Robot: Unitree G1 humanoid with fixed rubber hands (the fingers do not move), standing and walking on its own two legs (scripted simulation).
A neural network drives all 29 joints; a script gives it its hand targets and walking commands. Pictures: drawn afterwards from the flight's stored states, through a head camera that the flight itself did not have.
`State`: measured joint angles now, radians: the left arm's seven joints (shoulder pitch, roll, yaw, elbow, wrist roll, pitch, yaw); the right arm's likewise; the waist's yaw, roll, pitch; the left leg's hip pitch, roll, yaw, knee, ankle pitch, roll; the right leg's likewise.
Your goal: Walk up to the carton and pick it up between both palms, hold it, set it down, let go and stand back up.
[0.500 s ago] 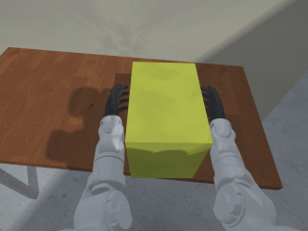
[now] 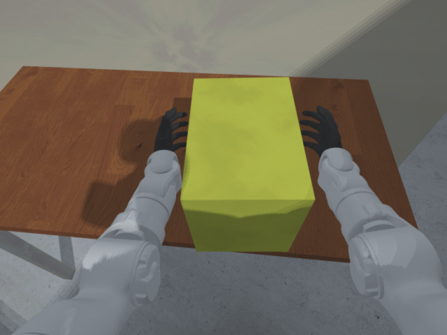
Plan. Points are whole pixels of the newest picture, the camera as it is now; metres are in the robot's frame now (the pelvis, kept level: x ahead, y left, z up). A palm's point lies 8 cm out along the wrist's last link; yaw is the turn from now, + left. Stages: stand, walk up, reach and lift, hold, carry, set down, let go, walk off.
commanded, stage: set down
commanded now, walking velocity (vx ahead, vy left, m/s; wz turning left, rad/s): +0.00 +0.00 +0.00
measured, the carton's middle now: (241, 166) +0.42 +0.04 +0.03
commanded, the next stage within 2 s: none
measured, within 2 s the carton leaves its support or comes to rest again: neither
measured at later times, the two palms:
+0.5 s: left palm (144, 120) +0.40 +0.20 +0.16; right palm (361, 118) +0.45 -0.15 +0.15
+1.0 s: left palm (136, 134) +0.37 +0.20 +0.15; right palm (374, 130) +0.42 -0.17 +0.15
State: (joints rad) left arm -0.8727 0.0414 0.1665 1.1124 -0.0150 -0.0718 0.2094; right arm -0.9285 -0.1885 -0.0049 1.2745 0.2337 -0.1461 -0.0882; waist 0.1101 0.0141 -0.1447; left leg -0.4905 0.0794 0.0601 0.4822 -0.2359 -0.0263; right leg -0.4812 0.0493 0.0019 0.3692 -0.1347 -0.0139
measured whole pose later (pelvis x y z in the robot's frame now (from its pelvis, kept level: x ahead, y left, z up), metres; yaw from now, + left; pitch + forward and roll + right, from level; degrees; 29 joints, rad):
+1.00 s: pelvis -0.01 -0.02 +0.01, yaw +3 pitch +3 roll -1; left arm -0.68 0.17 0.14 0.42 -0.09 0.54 0.13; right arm -0.80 -0.33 0.09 0.79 0.41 0.24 -0.09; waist 0.03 -0.01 -0.03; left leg -0.22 0.06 0.01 0.35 -0.18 -0.04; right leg -0.22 0.04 -0.04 0.29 -0.12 -0.03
